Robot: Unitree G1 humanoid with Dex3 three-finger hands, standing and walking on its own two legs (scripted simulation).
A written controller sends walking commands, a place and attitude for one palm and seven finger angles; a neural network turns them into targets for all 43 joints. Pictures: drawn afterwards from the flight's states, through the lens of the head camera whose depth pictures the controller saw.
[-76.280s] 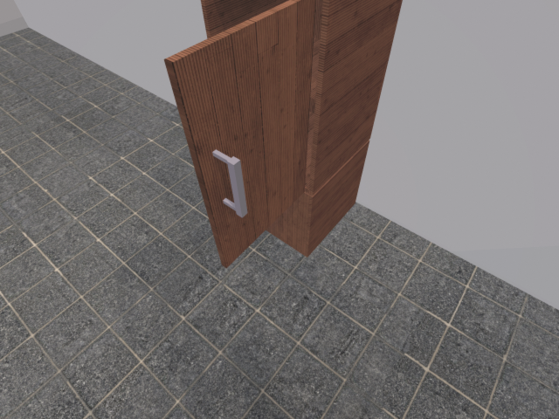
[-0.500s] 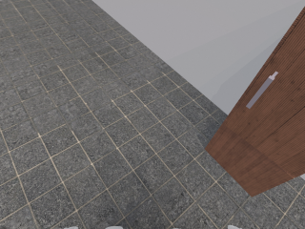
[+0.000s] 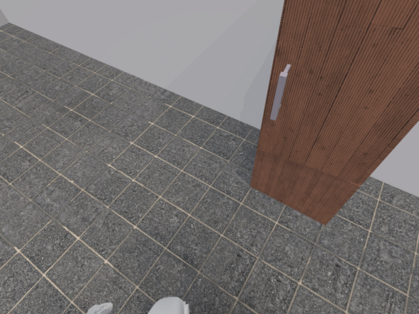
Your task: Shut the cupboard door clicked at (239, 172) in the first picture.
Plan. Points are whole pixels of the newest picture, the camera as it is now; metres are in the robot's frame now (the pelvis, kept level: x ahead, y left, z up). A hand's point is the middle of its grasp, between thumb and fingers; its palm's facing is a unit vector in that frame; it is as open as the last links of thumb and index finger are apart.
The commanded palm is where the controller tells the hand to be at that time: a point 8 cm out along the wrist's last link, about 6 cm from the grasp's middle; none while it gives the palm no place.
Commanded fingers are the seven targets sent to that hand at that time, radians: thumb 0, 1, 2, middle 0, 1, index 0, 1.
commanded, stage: turn to face it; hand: left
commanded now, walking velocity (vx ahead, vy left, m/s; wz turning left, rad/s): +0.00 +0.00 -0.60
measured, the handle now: (280, 93) +0.69 -0.17 -0.02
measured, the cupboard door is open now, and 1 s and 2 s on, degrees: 7 7 7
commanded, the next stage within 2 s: take the last steps up to it in 0.56 s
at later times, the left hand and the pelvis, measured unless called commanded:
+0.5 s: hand (116, 301) +0.16 +0.23 -0.16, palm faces -0.23 -0.95 -0.21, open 7.4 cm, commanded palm none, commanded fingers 0.00 0.90 0.90 -0.20 -0.30 -0.20 -0.30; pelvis +0.02 +0.04 +0.01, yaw -15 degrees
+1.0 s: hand (145, 297) +0.17 +0.17 -0.19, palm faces -0.35 -0.93 -0.14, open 7.4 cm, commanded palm none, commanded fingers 0.00 0.90 0.90 -0.20 -0.30 -0.20 -0.30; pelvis +0.08 +0.01 -0.01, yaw -22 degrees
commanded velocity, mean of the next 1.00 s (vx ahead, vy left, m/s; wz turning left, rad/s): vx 0.09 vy -0.04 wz -0.31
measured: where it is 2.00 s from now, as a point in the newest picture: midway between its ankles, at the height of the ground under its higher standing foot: (241, 310)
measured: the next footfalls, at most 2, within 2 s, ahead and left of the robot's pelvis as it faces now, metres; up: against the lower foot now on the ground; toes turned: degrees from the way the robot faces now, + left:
left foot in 0.24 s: +0.09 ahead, +0.14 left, +0.00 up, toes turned -5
right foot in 0.62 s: +0.00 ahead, -0.10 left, +0.00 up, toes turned -21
